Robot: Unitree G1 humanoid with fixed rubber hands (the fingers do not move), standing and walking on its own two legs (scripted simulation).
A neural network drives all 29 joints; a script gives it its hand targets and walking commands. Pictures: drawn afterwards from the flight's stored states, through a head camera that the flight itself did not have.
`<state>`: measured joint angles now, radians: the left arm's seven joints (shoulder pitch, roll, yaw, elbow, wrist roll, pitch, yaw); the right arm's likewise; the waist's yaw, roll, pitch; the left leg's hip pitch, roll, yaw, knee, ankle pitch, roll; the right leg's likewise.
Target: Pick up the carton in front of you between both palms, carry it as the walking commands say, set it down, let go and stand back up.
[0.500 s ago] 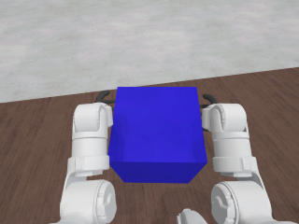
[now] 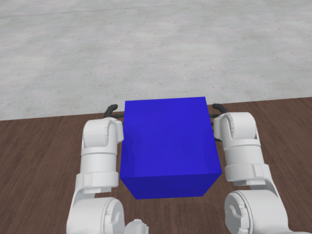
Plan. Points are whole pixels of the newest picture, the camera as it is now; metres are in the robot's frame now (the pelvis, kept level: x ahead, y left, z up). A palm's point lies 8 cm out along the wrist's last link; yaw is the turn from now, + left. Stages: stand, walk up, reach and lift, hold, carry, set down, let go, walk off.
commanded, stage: carry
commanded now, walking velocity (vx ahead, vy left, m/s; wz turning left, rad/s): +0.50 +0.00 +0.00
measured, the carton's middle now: (167, 152) +0.36 +0.02 -0.02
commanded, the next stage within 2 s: none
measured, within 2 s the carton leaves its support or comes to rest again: neither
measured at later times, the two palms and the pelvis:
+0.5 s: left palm (124, 67) +0.66 +0.17 +0.06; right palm (203, 72) +0.63 -0.11 +0.05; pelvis +0.27 +0.04 -0.05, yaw -1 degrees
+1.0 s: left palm (141, 45) +0.91 +0.14 +0.00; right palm (202, 43) +0.92 -0.15 -0.01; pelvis +0.55 -0.02 -0.09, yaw +0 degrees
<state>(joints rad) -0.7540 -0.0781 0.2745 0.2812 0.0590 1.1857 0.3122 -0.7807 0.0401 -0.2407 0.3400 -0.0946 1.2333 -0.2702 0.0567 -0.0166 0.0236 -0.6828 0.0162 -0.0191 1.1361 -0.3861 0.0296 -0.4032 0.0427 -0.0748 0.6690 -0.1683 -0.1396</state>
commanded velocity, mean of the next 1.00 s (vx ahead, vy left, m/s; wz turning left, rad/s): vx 0.50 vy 0.00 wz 0.00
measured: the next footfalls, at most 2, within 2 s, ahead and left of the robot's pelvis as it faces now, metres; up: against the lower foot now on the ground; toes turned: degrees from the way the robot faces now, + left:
left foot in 0.26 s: +0.32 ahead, +0.09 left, -0.05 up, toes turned +1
right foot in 0.78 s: +0.58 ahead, -0.07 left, -0.09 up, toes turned -1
